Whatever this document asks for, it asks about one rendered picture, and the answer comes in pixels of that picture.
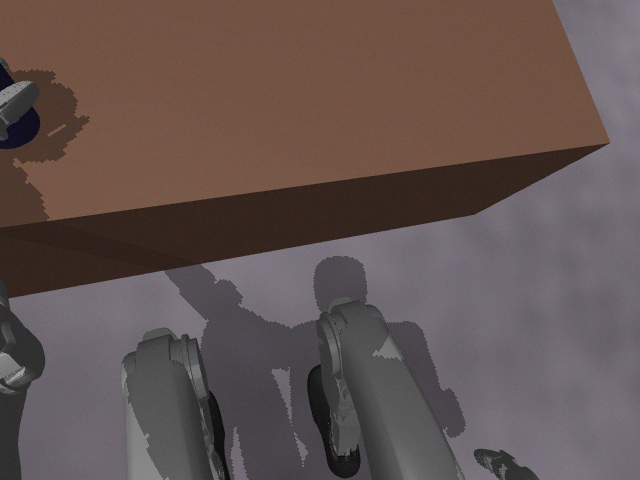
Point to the left robot foot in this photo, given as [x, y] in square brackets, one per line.
[219, 436]

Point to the left robot arm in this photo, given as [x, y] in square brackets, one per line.
[22, 360]

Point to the right robot hand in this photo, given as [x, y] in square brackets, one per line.
[503, 465]

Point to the right robot foot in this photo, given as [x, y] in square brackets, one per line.
[341, 466]

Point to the left robot hand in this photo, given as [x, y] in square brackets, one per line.
[15, 101]

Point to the bottle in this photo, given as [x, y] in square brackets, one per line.
[26, 128]

